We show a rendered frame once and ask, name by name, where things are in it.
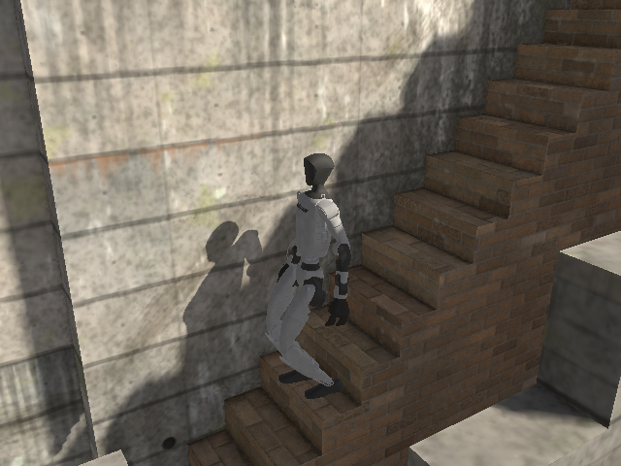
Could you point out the robot right hand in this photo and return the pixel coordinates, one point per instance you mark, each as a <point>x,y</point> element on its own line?
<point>282,270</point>

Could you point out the robot left forearm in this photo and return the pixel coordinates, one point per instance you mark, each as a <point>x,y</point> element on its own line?
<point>341,278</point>

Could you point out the robot right shin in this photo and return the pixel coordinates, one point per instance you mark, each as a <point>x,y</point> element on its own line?
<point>274,342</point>

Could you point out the robot right forearm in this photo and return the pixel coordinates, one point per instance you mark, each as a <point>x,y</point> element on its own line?
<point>294,257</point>

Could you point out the right robot upper arm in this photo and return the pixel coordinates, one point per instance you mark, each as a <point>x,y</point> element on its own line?
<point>300,192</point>

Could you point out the robot left hand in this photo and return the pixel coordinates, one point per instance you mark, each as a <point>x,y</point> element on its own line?
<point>338,308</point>

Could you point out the left robot thigh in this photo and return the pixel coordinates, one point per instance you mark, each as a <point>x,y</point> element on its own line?
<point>297,312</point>

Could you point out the left robot upper arm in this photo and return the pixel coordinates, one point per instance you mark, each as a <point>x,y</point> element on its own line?
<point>329,212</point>

